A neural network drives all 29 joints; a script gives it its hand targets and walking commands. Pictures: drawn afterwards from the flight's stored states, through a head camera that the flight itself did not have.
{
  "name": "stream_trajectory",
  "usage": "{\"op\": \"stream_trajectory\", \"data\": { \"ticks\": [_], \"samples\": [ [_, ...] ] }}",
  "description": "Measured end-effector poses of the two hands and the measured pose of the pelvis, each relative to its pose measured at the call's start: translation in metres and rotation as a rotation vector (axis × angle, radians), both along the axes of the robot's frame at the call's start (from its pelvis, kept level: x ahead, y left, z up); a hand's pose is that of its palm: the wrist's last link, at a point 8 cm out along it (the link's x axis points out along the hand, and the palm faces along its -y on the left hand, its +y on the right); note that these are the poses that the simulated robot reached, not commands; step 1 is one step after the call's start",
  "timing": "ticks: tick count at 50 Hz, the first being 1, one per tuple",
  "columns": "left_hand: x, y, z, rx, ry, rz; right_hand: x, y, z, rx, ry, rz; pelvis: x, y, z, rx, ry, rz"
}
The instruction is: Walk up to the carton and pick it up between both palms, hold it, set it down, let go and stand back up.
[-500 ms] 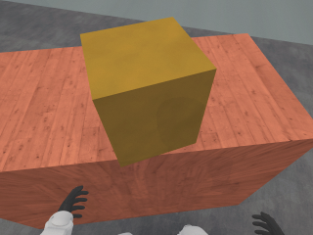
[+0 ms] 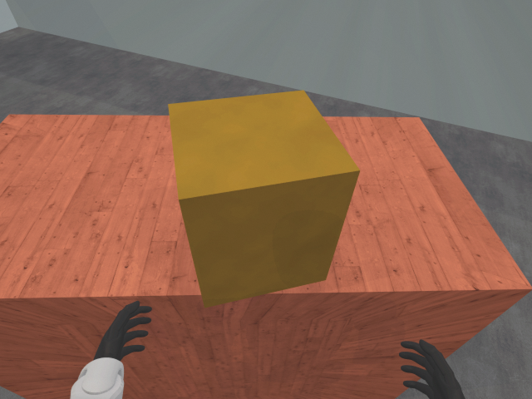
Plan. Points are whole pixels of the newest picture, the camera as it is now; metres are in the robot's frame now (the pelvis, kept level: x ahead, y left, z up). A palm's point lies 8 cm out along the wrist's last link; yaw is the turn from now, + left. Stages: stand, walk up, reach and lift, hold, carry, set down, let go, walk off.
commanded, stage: reach and lift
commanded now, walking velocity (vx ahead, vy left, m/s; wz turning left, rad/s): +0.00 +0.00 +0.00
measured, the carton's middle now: (253, 199) +0.39 +0.03 +0.10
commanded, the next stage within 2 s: none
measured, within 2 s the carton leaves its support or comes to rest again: neither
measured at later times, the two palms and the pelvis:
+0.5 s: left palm (101, 351) +0.17 +0.22 +0.03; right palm (439, 360) +0.18 -0.22 +0.03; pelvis +0.01 +0.00 +0.00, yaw +1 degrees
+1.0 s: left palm (98, 318) +0.19 +0.21 +0.10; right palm (437, 303) +0.23 -0.21 +0.09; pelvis +0.00 -0.02 +0.00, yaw +2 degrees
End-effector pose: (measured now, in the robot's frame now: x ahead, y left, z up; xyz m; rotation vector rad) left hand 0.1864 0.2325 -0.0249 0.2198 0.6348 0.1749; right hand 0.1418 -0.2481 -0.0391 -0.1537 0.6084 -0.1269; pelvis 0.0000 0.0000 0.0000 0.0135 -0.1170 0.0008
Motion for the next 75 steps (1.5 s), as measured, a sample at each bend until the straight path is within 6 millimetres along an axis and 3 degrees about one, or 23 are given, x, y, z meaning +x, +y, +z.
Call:
{"op": "stream_trajectory", "data": {
  "ticks": [17,32,44,58,75],
  "samples": [
    [-0.01,-0.007,0.034,-0.059,-0.173,0.058,0.024,0.017,0.042,0.056,-0.136,0.036,0.009,-0.001,0.003,-0.009,0.041,0.019],
    [-0.012,-0.013,0.08,-0.1,-0.305,0.092,0.043,0.032,0.088,0.135,-0.265,0.07,0.012,0.001,0.004,-0.016,0.048,0.026],
    [-0.009,-0.023,0.115,-0.124,-0.406,0.124,0.066,0.038,0.122,0.176,-0.371,0.126,0.006,-0.009,0.003,-0.014,0.043,0.035],
    [0.031,-0.019,0.141,-0.118,-0.42,0.118,0.115,0.041,0.139,0.196,-0.409,0.123,0.003,-0.02,0.003,-0.007,0.052,0.031],
    [0.07,-0.007,0.174,-0.119,-0.436,0.115,0.163,0.048,0.177,0.186,-0.46,0.153,0.01,-0.016,0.002,-0.012,0.059,0.037]
  ]
}}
